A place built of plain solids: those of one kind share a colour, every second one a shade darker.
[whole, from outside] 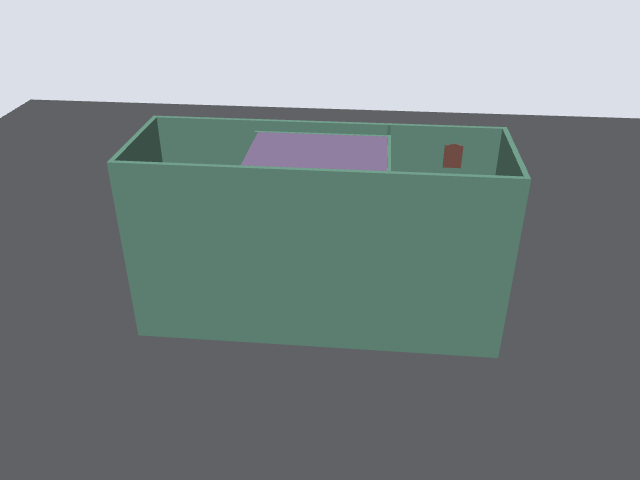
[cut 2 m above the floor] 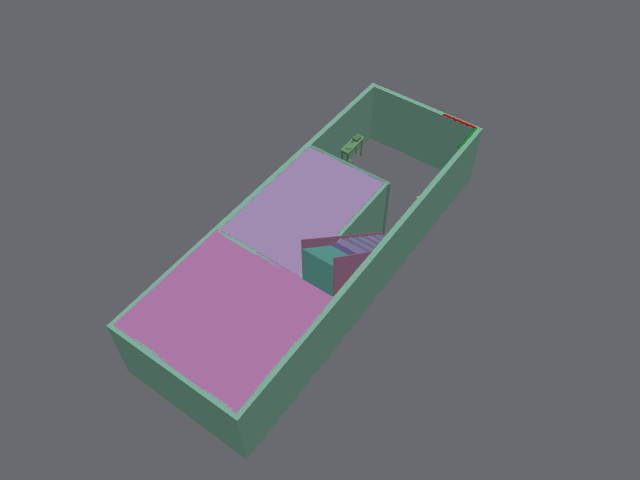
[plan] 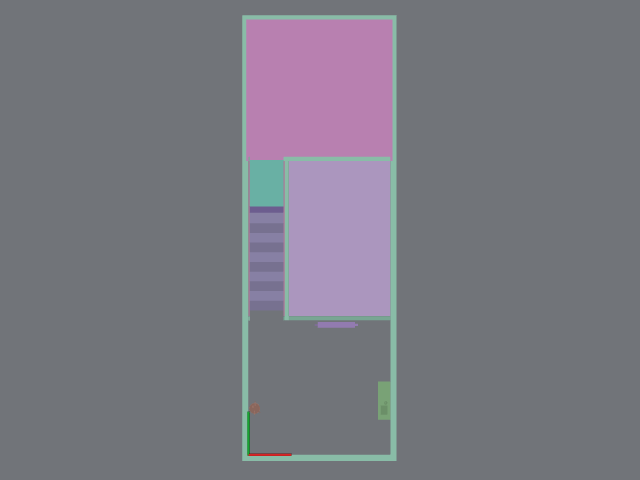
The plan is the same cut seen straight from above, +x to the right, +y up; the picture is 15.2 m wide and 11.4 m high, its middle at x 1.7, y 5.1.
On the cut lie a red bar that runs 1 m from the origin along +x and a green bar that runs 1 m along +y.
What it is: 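A lodging house's back stair, a dwelling of no particular year; the back hall below, the upper passage 3.24 m above it, and between them a joiner's timber flight of 16 risers of about 0.202 m on goings of about 0.230 m, 0.80 m clear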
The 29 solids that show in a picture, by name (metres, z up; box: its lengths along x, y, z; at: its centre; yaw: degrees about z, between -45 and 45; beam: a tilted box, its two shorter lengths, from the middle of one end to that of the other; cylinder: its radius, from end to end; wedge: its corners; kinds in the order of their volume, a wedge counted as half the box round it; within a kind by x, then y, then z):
{
 "beside_box_1": {"box": [2.41, 3.69, 5.64], "at": [2.17, 5.13, 2.77]},
 "upper_1": {"box": [3.47, 3.36, 3.29], "at": [1.69, 8.66, 1.59]},
 "wall_1": {"box": [0.15, 10.59, 5.64], "at": [-0.07, 5.14, 2.77]},
 "wall_2": {"box": [0.1, 3.89, 5.64], "at": [0.91, 5.13, 2.77]},
 "wall_3": {"box": [3.67, 0.15, 5.64], "at": [1.69, -0.07, 2.77]},
 "wall_4": {"box": [3.67, 0.15, 5.64], "at": [1.69, 10.37, 2.77]},
 "wall_5": {"box": [2.54, 0.1, 2.74], "at": [2.1, 3.24, 1.32]},
 "wall_6": {"box": [2.54, 0.1, 5.64], "at": [2.1, 7.03, 2.77]},
 "wall_7": {"box": [0.15, 10.59, 5.64], "at": [3.44, 5.14, 2.77]},
 "carriage_1": {"wedge": [[0.03, 3.48, -0.05], [0.03, 3.48, 0.01], [0.03, 7.0, -0.05], [0.03, 7.0, 3.1], [0.84, 3.48, -0.05], [0.84, 3.48, 0.01], [0.84, 7.0, -0.05], [0.84, 7.0, 3.1]]},
 "string_1": {"wedge": [[0.0, 3.29, -0.05], [0.0, 3.29, 0.13], [0.0, 6.98, -0.05], [0.0, 6.98, 3.36], [0.03, 3.29, -0.05], [0.03, 3.29, 0.13], [0.03, 6.98, -0.05], [0.03, 6.98, 3.36]]},
 "string_2": {"wedge": [[0.83, 3.29, -0.05], [0.83, 3.29, 0.13], [0.83, 6.98, -0.05], [0.83, 6.98, 3.36], [0.86, 3.29, -0.05], [0.86, 3.29, 0.13], [0.86, 6.98, -0.05], [0.86, 6.98, 3.36]]},
 "tread_1": {"wedge": [[0.02, 3.43, 0.1], [0.02, 3.43, 0.2], [0.02, 3.71, 0.1], [0.02, 3.71, 0.2], [0.84, 3.43, 0.1], [0.84, 3.43, 0.2], [0.84, 3.71, 0.1], [0.84, 3.71, 0.2]]},
 "tread_2": {"wedge": [[0.02, 3.66, 0.3], [0.02, 3.66, 0.4], [0.02, 3.94, 0.31], [0.02, 3.94, 0.41], [0.84, 3.66, 0.3], [0.84, 3.66, 0.4], [0.84, 3.94, 0.31], [0.84, 3.94, 0.41]]},
 "tread_3": {"wedge": [[0.02, 3.89, 0.51], [0.02, 3.89, 0.61], [0.02, 4.17, 0.51], [0.02, 4.17, 0.61], [0.84, 3.89, 0.51], [0.84, 3.89, 0.61], [0.84, 4.17, 0.51], [0.84, 4.17, 0.61]]},
 "tread_4": {"wedge": [[0.02, 4.12, 0.71], [0.02, 4.12, 0.81], [0.02, 4.4, 0.71], [0.02, 4.4, 0.81], [0.84, 4.12, 0.71], [0.84, 4.12, 0.81], [0.84, 4.4, 0.71], [0.84, 4.4, 0.81]]},
 "tread_5": {"wedge": [[0.02, 4.35, 0.91], [0.02, 4.35, 1.01], [0.02, 4.63, 0.91], [0.02, 4.63, 1.01], [0.84, 4.35, 0.91], [0.84, 4.35, 1.01], [0.84, 4.63, 0.91], [0.84, 4.63, 1.01]]},
 "tread_6": {"wedge": [[0.02, 4.58, 1.11], [0.02, 4.58, 1.21], [0.02, 4.86, 1.11], [0.02, 4.86, 1.21], [0.84, 4.58, 1.11], [0.84, 4.58, 1.21], [0.84, 4.86, 1.11], [0.84, 4.86, 1.21]]},
 "tread_7": {"wedge": [[0.02, 4.81, 1.31], [0.02, 4.81, 1.41], [0.02, 5.09, 1.31], [0.02, 5.09, 1.42], [0.84, 4.81, 1.31], [0.84, 4.81, 1.41], [0.84, 5.09, 1.31], [0.84, 5.09, 1.41]]},
 "tread_8": {"wedge": [[0.02, 5.04, 1.52], [0.02, 5.04, 1.62], [0.02, 5.32, 1.52], [0.02, 5.32, 1.62], [0.84, 5.04, 1.52], [0.84, 5.04, 1.62], [0.84, 5.32, 1.52], [0.84, 5.32, 1.62]]},
 "tread_9": {"wedge": [[0.02, 5.27, 1.72], [0.02, 5.27, 1.82], [0.02, 5.55, 1.72], [0.02, 5.55, 1.82], [0.84, 5.27, 1.72], [0.84, 5.27, 1.82], [0.84, 5.55, 1.72], [0.84, 5.55, 1.82]]},
 "tread_10": {"wedge": [[0.02, 5.5, 1.92], [0.02, 5.5, 2.02], [0.02, 5.78, 1.92], [0.02, 5.78, 2.02], [0.84, 5.5, 1.92], [0.84, 5.5, 2.02], [0.84, 5.78, 1.92], [0.84, 5.78, 2.02]]},
 "radiator_1": {"box": [0.89, 0.14, 0.63], "at": [2.09, 3.08, 0.41]},
 "stick_bin_1": {"cylinder": 0.12, "from": [0.15, 1.1, 0.02], "to": [0.15, 1.1, 0.58]},
 "riser_1": {"wedge": [[0.02, 5.75, 1.99], [0.02, 5.75, 2.13], [0.02, 6.01, 2.1], [0.02, 6.01, 2.13], [0.84, 5.75, 1.99], [0.84, 5.75, 2.13], [0.84, 6.01, 2.1], [0.84, 6.01, 2.13]]},
 "wall_mirror_1": {"box": [0.034, 0.54, 0.71], "at": [0.02, 8.97, 4.67]},
 "hall_table_1": {"box": [0.17, 0.22, 0.08], "at": [3.22, 1.06, 0.8]},
 "hall_table_2": {"box": [0.29, 0.91, 0.022], "at": [3.22, 1.28, 0.75]},
 "hall_table_3": {"cylinder": 0.1, "from": [3.22, 1.52, 0.76], "to": [3.22, 1.52, 0.8]}
}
